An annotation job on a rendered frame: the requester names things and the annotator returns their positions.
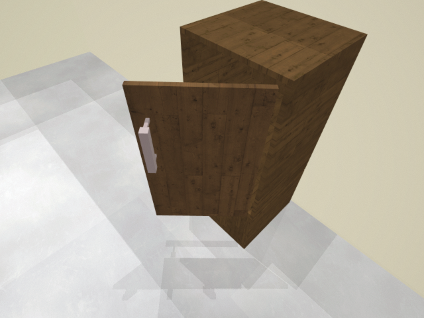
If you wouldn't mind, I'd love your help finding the handle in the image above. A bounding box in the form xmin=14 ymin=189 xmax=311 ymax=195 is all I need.
xmin=138 ymin=118 xmax=157 ymax=173

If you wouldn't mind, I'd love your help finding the cupboard door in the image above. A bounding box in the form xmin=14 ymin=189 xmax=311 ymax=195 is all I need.
xmin=123 ymin=81 xmax=279 ymax=217

